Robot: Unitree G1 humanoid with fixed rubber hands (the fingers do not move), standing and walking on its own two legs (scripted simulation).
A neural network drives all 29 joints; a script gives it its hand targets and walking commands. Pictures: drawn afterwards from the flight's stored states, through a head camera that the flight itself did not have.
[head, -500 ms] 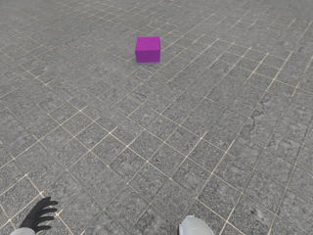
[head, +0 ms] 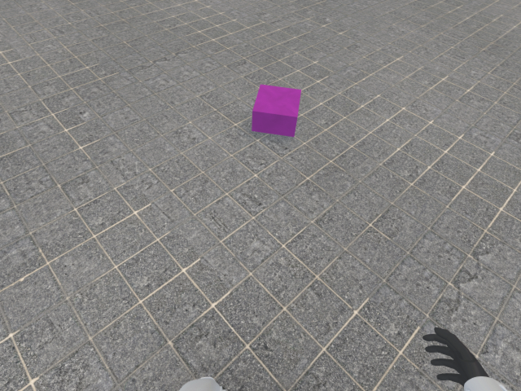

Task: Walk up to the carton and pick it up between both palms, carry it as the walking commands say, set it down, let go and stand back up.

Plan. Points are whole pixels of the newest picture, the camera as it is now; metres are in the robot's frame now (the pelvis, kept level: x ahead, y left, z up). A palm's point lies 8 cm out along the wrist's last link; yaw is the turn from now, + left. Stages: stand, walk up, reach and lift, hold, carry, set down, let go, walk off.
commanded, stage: walk up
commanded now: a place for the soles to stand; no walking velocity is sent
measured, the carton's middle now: (276, 110) +1.71 -0.09 -0.69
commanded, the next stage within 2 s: none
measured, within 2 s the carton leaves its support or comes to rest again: neither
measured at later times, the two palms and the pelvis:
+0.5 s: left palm (152, 212) +0.43 +0.23 -0.05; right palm (466, 313) +0.28 -0.39 -0.12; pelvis +0.28 -0.07 +0.01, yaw -3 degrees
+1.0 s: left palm (143, 201) +0.50 +0.28 -0.10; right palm (399, 154) +0.67 -0.35 -0.08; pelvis +0.51 -0.04 +0.00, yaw +2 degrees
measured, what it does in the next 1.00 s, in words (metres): walks ahead: right foot, then left foot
